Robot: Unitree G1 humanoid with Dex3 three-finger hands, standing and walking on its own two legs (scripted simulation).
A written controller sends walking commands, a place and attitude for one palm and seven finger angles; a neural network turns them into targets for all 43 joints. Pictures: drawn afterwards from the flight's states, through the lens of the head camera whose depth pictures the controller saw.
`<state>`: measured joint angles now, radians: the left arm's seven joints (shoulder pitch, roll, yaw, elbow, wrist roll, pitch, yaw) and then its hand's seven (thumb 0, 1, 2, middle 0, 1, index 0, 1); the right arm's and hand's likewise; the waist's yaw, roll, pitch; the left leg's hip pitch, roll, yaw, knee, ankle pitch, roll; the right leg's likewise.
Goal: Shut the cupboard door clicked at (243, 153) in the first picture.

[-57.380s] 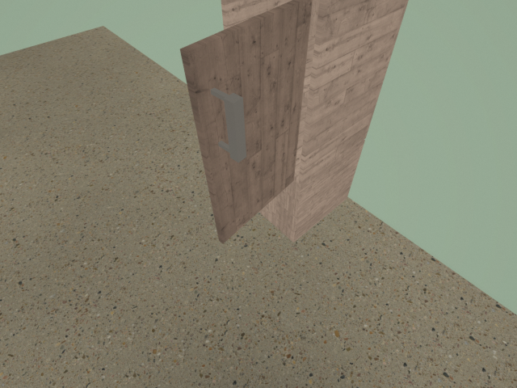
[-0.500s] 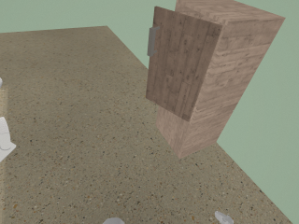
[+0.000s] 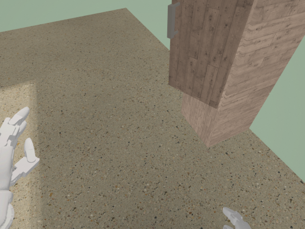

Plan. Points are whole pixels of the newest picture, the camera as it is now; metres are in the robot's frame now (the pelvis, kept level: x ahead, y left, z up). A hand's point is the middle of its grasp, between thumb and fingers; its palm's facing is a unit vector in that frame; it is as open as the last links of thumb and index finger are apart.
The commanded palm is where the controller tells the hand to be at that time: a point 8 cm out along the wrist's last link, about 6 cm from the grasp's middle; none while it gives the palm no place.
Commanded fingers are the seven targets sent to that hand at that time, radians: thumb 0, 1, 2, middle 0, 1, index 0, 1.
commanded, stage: let the arm hang, fingers relaxed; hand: left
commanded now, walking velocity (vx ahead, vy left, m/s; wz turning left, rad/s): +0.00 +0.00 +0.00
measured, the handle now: (174, 20) +0.98 -0.05 +0.11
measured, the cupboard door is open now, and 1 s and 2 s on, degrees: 25 25 25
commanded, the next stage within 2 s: look to check the result in 1.04 s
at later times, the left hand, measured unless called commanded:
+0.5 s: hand out of the picture +0.05 +0.19 -0.15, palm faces +0.01 -0.97 -0.23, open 7.2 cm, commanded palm none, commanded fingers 0.00 0.90 0.90 -0.20 -0.30 -0.20 -0.30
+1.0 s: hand out of the picture -0.01 +0.15 -0.16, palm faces +0.03 -0.99 -0.12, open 7.4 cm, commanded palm none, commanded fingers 0.00 0.90 0.90 -0.20 -0.30 -0.20 -0.30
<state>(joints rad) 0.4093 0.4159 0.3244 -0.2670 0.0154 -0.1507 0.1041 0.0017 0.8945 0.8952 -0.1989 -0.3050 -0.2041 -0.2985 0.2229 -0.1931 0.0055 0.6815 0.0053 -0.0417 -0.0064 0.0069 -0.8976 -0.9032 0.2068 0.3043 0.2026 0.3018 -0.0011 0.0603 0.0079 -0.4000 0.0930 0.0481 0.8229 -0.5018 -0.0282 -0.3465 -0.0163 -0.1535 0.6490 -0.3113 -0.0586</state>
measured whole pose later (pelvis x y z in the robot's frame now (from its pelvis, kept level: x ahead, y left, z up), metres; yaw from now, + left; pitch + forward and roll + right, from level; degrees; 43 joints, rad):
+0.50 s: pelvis +0.02 +0.00 +0.02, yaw +0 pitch -2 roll +0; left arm 0.25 0.19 0.02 1.08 0.01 0.01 0.02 -0.03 0.94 0.89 -0.20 -0.30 -0.20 -0.30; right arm 0.29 -0.15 0.00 1.07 -0.02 0.03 -0.03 0.00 -0.90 -0.90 0.20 0.30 0.20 0.30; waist -0.02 0.01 0.04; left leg -0.17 0.07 0.10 0.43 -0.23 -0.03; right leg -0.16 0.00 -0.15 0.41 -0.23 -0.04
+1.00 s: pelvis +0.02 +0.01 +0.02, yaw -2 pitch -2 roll +0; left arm 0.34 0.07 0.01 1.18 0.01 -0.01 0.04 0.00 0.91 0.89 -0.20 -0.30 -0.20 -0.30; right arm 0.35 -0.09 0.00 1.15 -0.01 0.01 -0.04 0.00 -0.91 -0.90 0.20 0.30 0.20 0.30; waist -0.01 0.00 0.02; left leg -0.14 0.06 0.13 0.41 -0.22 -0.01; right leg -0.15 -0.01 -0.11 0.40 -0.21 -0.03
